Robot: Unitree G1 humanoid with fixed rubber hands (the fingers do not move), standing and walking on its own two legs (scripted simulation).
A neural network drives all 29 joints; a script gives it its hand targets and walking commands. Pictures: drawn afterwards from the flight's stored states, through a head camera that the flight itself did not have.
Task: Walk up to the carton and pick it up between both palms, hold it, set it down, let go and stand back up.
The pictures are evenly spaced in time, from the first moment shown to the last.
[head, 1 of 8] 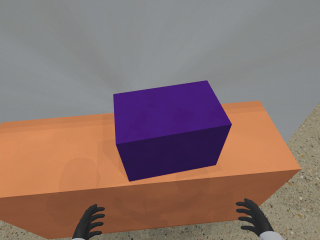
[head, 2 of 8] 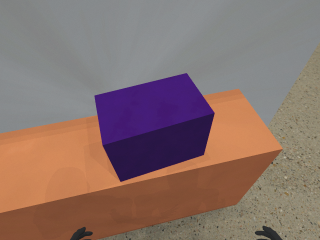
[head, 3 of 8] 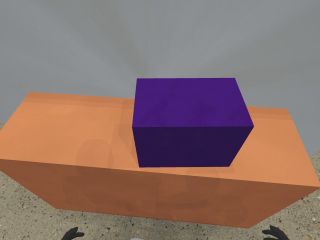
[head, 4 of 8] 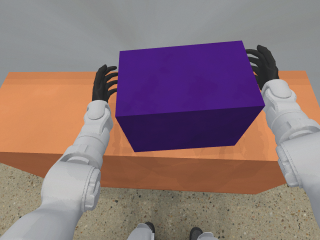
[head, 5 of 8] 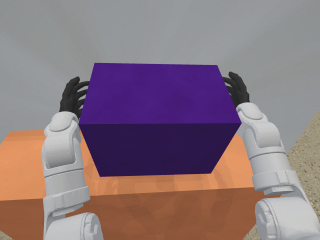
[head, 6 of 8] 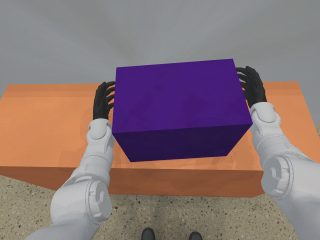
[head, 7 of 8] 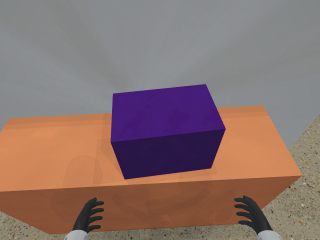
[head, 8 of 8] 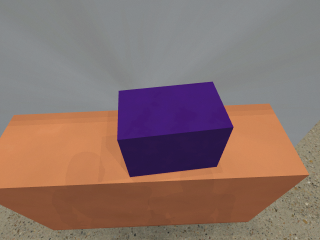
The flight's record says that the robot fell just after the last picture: no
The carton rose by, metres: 0.19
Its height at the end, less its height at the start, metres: +0.00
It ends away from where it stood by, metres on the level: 0.02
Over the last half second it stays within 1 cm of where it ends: yes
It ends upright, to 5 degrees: yes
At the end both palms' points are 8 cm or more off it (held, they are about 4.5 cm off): yes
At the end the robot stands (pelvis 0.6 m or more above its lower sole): yes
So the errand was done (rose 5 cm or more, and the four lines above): yes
